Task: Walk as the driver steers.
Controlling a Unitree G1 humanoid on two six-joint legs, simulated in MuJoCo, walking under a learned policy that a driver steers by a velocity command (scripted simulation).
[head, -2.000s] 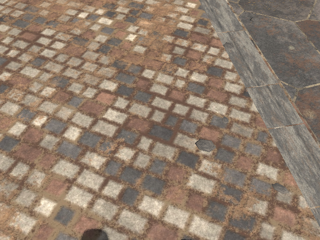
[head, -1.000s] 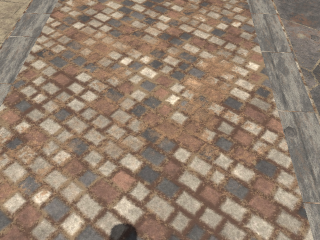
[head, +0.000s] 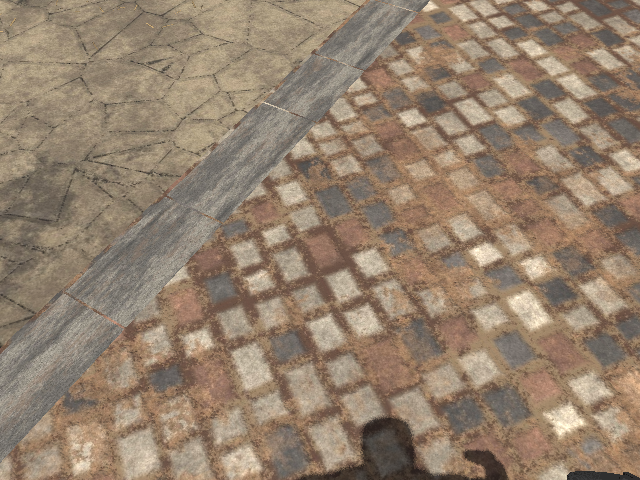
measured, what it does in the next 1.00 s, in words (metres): walks ahead, turning right: left foot, then right foot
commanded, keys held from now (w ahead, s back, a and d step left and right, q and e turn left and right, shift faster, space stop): w+e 1.00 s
